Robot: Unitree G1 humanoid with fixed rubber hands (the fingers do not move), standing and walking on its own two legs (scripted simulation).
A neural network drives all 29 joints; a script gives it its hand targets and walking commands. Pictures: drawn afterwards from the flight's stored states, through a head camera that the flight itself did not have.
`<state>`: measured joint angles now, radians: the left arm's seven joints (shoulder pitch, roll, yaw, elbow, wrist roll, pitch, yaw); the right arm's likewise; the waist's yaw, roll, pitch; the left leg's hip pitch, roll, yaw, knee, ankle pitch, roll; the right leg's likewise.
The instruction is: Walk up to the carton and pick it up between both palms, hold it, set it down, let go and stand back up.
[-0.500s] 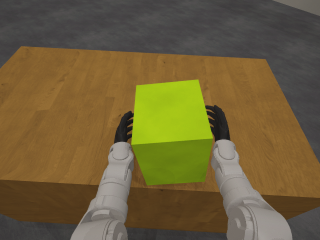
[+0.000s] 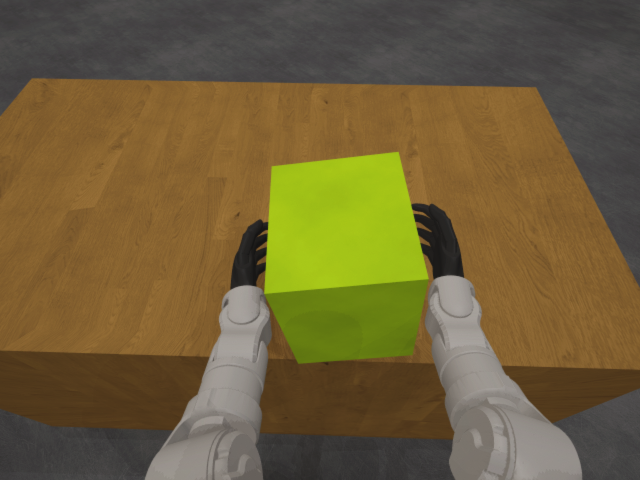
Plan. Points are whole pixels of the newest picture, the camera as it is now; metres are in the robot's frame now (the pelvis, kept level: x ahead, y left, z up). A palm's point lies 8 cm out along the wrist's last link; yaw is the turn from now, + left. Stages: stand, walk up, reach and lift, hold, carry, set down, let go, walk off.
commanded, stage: set down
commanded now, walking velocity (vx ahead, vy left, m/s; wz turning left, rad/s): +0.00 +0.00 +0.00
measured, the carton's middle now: (345, 264) +0.42 +0.01 +0.00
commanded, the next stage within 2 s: none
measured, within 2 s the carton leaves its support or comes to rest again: rests again in 0.22 s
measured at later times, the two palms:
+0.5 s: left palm (254, 281) +0.37 +0.13 +0.01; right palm (449, 278) +0.40 -0.13 +0.02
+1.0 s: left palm (254, 281) +0.38 +0.14 +0.00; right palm (448, 279) +0.40 -0.13 +0.01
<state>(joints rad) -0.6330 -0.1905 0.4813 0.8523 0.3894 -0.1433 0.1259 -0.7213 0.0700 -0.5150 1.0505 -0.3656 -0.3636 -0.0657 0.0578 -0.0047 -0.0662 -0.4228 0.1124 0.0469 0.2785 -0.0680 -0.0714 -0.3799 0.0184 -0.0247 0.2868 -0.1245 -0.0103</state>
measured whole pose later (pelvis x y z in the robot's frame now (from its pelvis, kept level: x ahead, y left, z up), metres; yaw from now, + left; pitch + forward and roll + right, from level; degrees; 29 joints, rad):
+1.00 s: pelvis +0.00 +0.00 +0.00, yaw -2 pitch +14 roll -1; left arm -0.64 -0.20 0.54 0.87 0.45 -0.26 0.13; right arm -0.72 0.08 -0.59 1.09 -0.42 -0.43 -0.05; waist 0.05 -0.04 -0.05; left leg -0.46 0.12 0.09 0.31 -0.08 -0.07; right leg -0.43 0.02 -0.02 0.31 -0.13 -0.01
